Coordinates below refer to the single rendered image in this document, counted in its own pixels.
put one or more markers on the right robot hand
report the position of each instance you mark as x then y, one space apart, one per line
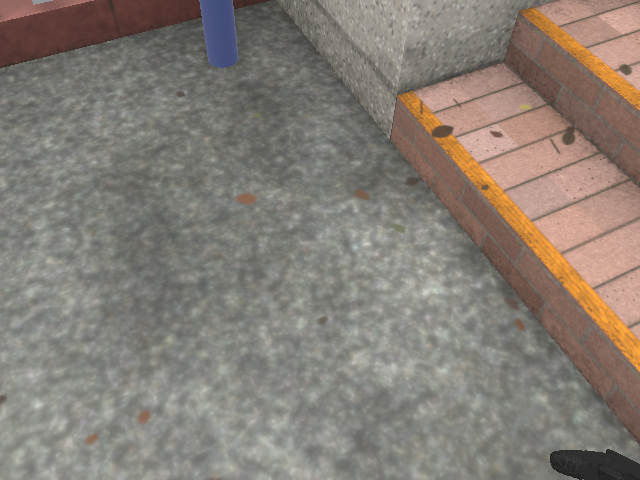
591 465

